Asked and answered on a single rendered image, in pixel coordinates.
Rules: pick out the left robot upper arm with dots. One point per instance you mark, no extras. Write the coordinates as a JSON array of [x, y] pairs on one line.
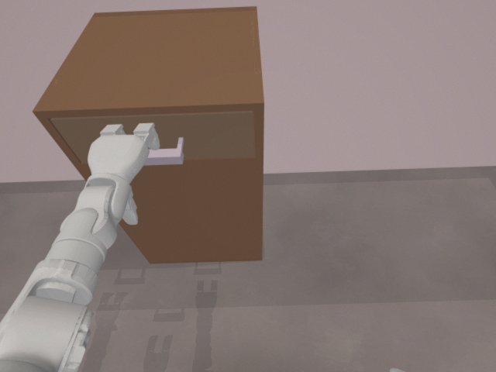
[[46, 335]]

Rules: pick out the robot left forearm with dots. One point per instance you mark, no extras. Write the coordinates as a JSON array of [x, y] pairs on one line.
[[70, 269]]

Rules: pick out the drawer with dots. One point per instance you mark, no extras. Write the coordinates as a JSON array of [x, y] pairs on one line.
[[206, 134]]

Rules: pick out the left robot hand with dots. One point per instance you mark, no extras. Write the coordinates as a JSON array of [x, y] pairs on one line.
[[123, 155]]

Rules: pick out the handle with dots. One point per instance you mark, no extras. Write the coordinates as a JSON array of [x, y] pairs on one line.
[[166, 156]]

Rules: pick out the cabinet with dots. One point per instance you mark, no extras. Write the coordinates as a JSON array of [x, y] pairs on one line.
[[167, 62]]

